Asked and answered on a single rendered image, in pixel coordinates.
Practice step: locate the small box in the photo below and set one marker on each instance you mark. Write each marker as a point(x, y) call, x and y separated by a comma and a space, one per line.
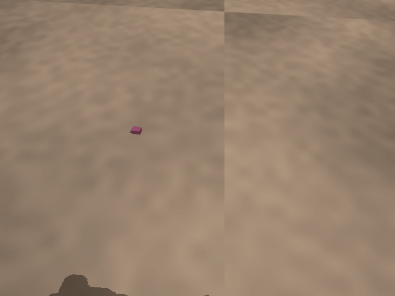
point(136, 130)

